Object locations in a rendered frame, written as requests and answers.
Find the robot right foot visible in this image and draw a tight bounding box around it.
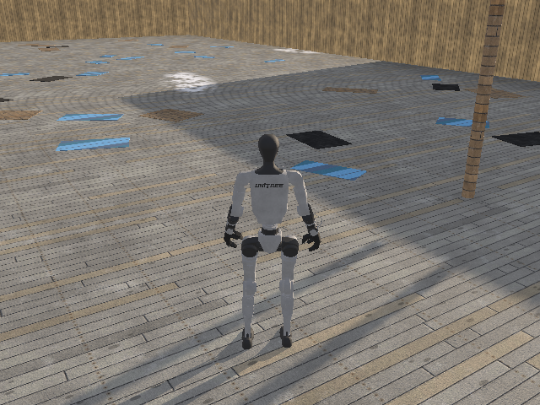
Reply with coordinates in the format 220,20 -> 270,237
279,326 -> 292,348

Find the robot right upper arm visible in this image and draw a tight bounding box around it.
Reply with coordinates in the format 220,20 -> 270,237
287,170 -> 310,216

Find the robot left hand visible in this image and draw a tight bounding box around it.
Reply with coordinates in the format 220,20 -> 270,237
224,231 -> 243,248

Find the robot left foot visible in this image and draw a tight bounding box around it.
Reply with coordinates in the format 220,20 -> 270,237
242,328 -> 254,349

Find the robot left upper arm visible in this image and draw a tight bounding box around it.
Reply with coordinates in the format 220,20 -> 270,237
230,170 -> 251,217

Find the left robot forearm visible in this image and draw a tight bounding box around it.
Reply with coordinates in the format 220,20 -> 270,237
225,204 -> 240,235

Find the robot foot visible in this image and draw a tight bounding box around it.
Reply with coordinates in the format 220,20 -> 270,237
242,328 -> 254,349
279,326 -> 292,348

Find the robot right hand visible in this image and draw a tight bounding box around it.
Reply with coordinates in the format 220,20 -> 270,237
302,232 -> 321,251

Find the right robot forearm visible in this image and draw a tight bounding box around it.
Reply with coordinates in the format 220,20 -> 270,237
302,203 -> 319,236

